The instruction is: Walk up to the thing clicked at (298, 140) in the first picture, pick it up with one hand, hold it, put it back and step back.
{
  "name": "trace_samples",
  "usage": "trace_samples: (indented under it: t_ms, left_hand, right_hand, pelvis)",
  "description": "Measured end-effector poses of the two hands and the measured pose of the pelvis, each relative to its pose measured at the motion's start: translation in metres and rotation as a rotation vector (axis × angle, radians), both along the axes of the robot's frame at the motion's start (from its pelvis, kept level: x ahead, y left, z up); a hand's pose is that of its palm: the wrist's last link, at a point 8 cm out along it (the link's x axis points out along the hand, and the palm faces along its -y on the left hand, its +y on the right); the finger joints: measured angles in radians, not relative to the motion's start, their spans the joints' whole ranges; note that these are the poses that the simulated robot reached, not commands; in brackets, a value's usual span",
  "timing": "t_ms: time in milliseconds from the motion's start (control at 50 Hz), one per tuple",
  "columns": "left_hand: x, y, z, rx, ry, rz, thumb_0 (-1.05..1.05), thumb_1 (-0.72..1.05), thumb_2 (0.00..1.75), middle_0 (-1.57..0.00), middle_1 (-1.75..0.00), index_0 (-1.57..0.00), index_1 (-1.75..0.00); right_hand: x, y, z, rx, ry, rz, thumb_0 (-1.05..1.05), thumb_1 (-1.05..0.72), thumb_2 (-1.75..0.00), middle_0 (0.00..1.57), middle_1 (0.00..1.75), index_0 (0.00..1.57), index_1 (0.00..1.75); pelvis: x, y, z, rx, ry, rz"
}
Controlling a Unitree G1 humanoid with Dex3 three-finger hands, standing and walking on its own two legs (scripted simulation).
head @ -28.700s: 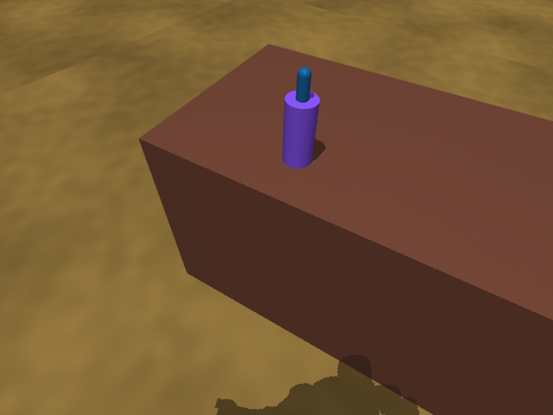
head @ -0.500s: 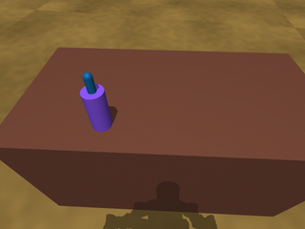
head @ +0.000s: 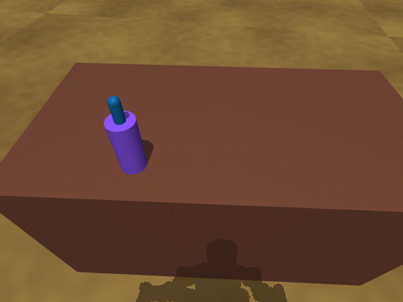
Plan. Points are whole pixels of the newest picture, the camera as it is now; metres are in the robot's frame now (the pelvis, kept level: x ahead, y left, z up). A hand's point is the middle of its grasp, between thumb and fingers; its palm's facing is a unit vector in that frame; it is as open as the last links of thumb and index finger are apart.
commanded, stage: stand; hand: left
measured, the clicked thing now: (124, 135) +0.49 +0.21 +0.04
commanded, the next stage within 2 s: step back in 0.38 s
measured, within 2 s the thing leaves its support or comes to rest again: neither
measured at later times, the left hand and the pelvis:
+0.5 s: hand out of the picture +0.07 +0.27 -0.16, palm faces +0.03 -0.93 -0.36, open 7.4 cm; pelvis -0.01 +0.01 -0.01, yaw +1 degrees
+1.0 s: hand out of the picture +0.04 +0.33 -0.18, palm faces -0.08 -0.93 -0.36, open 7.4 cm; pelvis -0.08 +0.08 -0.02, yaw -3 degrees
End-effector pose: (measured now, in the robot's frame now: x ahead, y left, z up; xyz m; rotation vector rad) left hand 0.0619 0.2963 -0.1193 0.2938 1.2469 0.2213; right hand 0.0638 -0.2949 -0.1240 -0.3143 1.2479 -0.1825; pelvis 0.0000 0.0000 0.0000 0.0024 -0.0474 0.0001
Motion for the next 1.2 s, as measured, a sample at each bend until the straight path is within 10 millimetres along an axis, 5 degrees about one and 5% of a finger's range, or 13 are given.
trace_samples:
  t_ms: [400,520,680,760,900,1200]
  left_hand:
    - [-0.001,0.0,-0.001,0.001,0.017,0.007,0.01,0.9,0.9,-0.21,-0.3,-0.21,-0.3]
    - [0.0,0.016,-0.006,0.025,-0.005,0.018,0.01,0.9,0.9,-0.21,-0.3,-0.21,-0.3]
    - [0.021,0.062,-0.029,0.032,-0.075,-0.042,0.01,0.9,0.9,-0.21,-0.3,-0.21,-0.3]
    - [0.026,0.072,-0.031,0.022,-0.099,-0.042,0.01,0.9,0.9,-0.21,-0.3,-0.2,-0.3]
    - [-0.002,0.076,-0.025,0.001,-0.052,-0.074,0.0,0.9,0.9,-0.21,-0.29,-0.2,-0.3]
    - [-0.074,0.069,-0.004,0.062,-0.044,-0.105,0.01,0.9,0.9,-0.21,-0.3,-0.21,-0.3]
  right_hand:
    - [0.001,-0.002,-0.001,0.0,0.021,0.002,0.01,-0.91,-0.89,0.21,0.29,0.2,0.3]
    - [0.001,-0.006,-0.005,-0.032,0.023,-0.002,0.01,-0.91,-0.89,0.21,0.29,0.2,0.3]
    - [-0.036,0.014,-0.004,-0.113,0.05,-0.014,0.0,-0.91,-0.89,0.21,0.29,0.2,0.3]
    - [-0.064,0.037,0.005,-0.115,0.098,-0.018,0.0,-0.91,-0.89,0.21,0.29,0.2,0.3]
    - [-0.077,0.057,0.013,-0.113,0.057,-0.049,0.01,-0.9,-0.89,0.21,0.3,0.21,0.3]
    - [-0.086,0.057,-0.016,-0.006,-0.103,-0.065,0.01,-0.9,-0.89,0.21,0.3,0.2,0.3]
  pelvis:
    - [0.003,-0.002,-0.001,-0.001,0.015,0.002]
    - [-0.017,0.009,-0.008,-0.003,0.016,0.009]
    - [-0.04,0.049,-0.029,-0.011,0.04,0.027]
    - [-0.052,0.06,-0.023,-0.016,0.029,0.02]
    - [-0.065,0.073,-0.012,-0.022,0.043,-0.019]
    - [-0.113,0.063,-0.022,0.009,-0.004,-0.075]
